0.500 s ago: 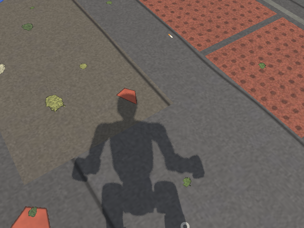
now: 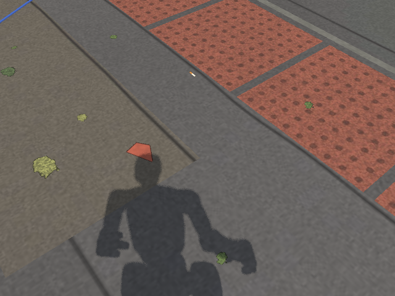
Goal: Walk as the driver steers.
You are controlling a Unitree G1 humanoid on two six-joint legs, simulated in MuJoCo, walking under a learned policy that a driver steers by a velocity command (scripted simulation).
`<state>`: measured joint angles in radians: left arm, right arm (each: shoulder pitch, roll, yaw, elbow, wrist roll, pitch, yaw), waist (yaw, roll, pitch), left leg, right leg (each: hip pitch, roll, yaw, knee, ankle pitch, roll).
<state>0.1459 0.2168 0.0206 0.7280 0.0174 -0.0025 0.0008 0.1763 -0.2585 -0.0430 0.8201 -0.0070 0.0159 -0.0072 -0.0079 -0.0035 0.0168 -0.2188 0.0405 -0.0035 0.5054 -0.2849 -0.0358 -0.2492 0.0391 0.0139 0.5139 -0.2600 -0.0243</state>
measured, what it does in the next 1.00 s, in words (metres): shifts its weight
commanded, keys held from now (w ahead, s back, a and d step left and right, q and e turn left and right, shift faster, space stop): no key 0.64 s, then w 0.36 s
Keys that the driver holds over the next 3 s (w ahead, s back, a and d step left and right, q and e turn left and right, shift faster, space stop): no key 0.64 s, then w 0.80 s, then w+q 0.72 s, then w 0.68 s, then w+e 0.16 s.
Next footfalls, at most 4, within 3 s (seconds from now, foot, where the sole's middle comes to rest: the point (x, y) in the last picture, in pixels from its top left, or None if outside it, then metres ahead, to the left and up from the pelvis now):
1.34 right None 0.42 -0.09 -0.77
1.90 left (150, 246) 0.69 0.19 -0.77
2.40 right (175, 170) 1.04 0.11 -0.77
2.92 left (98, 144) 1.19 0.46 -0.77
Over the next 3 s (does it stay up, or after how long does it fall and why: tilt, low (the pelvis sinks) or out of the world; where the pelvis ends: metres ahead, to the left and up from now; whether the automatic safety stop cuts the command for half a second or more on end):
stays up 1.12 0.32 -0.01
